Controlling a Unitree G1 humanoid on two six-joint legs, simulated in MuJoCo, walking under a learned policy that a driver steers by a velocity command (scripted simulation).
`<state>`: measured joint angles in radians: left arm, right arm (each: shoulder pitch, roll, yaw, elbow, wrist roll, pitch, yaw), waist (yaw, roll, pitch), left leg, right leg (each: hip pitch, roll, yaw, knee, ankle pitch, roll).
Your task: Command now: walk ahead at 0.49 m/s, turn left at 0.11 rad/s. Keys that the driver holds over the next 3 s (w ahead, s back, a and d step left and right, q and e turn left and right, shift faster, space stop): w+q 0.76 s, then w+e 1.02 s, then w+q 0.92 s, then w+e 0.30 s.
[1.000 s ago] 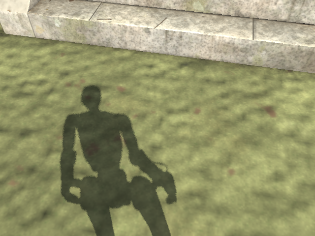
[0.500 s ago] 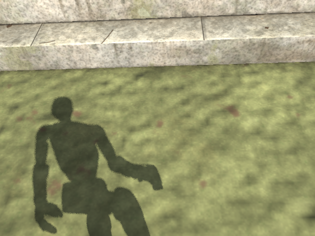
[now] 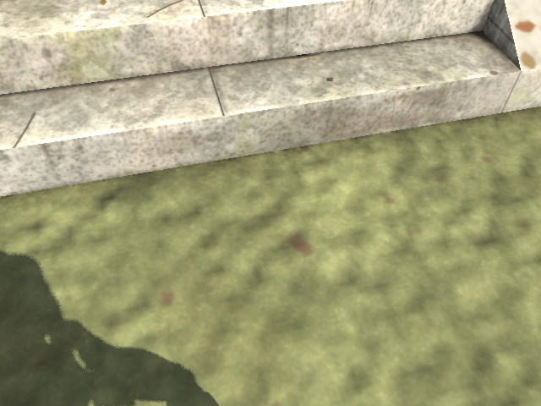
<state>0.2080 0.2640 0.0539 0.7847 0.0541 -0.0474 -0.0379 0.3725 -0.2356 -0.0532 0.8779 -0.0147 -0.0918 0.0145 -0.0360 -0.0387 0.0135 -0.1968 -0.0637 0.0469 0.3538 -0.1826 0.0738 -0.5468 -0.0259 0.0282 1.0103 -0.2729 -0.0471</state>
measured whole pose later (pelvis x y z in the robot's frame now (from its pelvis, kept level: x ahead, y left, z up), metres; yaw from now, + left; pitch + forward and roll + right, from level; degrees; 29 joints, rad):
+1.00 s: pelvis +0.48 +0.12 +0.00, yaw +25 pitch +0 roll +0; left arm 0.26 0.25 0.05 0.86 0.02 -0.02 -0.03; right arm 0.32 -0.23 -0.05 0.87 -0.02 -0.07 0.01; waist 0.00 -0.04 0.04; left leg -0.10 -0.11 0.09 0.29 -0.19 0.13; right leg -0.62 -0.11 0.03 1.08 -0.19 -0.03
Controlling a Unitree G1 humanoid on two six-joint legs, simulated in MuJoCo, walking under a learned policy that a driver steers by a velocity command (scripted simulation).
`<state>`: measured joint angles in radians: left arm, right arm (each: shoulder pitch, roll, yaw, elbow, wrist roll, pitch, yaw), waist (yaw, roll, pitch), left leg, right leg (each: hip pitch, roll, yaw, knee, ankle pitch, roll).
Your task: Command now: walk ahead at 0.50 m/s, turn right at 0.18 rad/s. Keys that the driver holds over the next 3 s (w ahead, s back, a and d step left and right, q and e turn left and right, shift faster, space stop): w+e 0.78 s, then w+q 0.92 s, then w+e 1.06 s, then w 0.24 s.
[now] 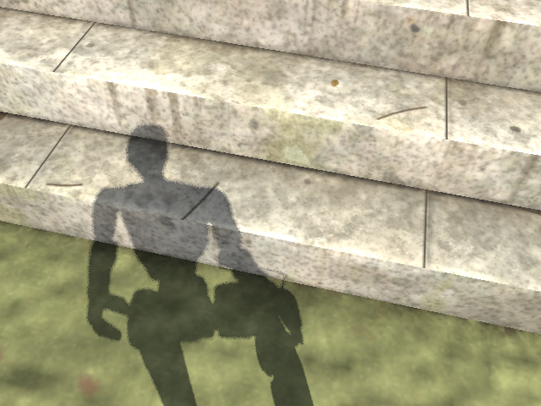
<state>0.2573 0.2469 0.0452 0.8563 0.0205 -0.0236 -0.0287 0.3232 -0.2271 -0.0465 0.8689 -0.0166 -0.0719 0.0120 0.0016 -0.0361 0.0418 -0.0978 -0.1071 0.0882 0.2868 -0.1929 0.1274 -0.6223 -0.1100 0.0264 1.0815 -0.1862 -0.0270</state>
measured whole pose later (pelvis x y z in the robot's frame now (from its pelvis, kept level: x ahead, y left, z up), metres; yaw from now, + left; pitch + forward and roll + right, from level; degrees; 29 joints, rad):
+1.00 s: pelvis +0.52 -0.09 +0.00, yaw -26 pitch +1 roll +0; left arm 0.18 0.27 0.03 0.85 0.05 -0.06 -0.02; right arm 0.33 -0.24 -0.02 0.89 -0.02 -0.09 0.00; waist -0.02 -0.04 0.01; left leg -0.23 -0.04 0.00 0.36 -0.15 0.04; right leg -0.47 0.01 0.02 0.98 -0.32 -0.02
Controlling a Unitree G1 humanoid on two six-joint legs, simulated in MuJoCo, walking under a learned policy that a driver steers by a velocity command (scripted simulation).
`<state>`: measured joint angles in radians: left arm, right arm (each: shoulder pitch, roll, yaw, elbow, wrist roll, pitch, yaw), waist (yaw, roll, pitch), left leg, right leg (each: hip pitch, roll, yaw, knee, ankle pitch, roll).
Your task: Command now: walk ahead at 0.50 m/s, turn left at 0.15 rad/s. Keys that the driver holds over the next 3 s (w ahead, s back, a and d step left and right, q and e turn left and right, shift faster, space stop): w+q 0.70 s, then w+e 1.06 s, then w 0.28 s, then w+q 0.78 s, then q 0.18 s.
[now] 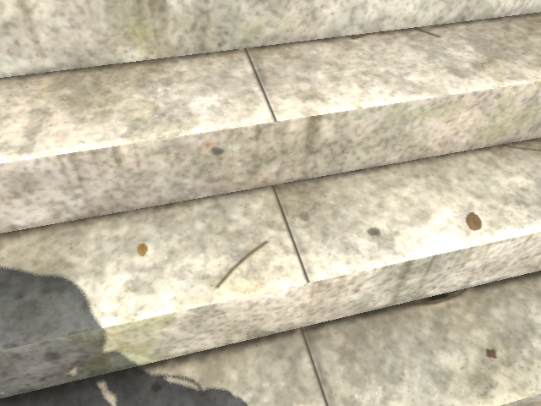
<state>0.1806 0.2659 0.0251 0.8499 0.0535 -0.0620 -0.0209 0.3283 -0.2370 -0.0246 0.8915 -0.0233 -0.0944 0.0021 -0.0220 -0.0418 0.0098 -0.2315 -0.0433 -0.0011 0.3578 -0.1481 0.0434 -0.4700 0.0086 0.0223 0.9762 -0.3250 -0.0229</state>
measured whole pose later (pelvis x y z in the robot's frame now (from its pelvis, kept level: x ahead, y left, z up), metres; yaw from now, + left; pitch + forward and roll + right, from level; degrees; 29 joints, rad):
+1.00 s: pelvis +0.35 +0.18 +0.17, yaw +21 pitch +2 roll -1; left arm 0.12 0.10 0.01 0.68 0.01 -0.05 0.04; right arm 0.39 -0.16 -0.03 1.01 -0.04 -0.09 0.02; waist 0.01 -0.03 -0.03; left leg -0.33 -0.03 0.13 0.66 -0.38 0.10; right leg -1.17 0.10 0.13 2.10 -0.09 -0.12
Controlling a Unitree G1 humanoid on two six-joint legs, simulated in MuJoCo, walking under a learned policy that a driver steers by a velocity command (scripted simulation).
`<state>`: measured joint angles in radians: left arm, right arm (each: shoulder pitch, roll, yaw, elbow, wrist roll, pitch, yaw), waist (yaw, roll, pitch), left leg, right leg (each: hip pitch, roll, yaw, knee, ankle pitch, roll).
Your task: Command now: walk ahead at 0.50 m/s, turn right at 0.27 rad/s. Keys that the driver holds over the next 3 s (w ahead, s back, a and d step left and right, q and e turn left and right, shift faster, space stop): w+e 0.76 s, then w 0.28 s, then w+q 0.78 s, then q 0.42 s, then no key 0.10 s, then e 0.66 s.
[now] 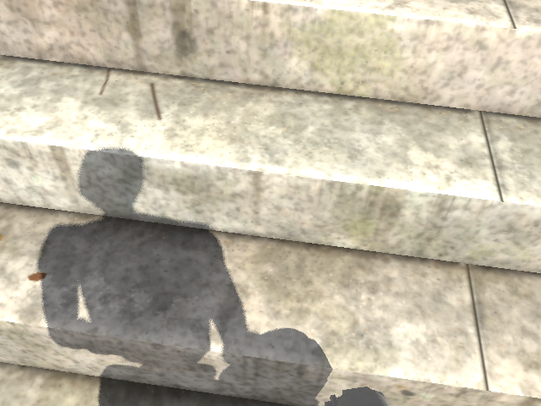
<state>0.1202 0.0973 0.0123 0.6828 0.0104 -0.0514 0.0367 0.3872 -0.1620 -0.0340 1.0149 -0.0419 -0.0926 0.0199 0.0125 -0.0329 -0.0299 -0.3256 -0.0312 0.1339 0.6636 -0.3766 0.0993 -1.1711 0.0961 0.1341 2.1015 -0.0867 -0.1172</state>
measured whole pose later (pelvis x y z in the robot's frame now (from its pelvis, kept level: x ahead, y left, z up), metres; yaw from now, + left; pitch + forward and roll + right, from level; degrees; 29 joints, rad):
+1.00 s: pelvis +0.55 -0.07 +0.38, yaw -29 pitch +3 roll +3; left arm -0.01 0.12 0.03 0.55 0.03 -0.06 0.01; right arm 0.41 -0.19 -0.07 1.03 -0.03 -0.12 -0.01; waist 0.00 -0.05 -0.04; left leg -0.27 0.04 0.22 0.61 -0.38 0.01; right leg -1.16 0.04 0.16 1.90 -0.16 -0.13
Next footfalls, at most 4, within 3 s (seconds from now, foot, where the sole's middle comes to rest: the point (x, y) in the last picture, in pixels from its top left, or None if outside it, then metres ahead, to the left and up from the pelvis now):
0.26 right None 0.28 -0.06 -0.57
0.72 left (264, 284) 0.61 0.04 -0.38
1.24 right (499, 160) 0.80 -0.41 -0.19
1.82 left None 1.08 -0.31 0.00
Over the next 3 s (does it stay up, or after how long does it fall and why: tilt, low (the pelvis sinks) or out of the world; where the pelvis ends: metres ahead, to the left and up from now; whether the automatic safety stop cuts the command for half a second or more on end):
stays up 1.27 -0.35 0.95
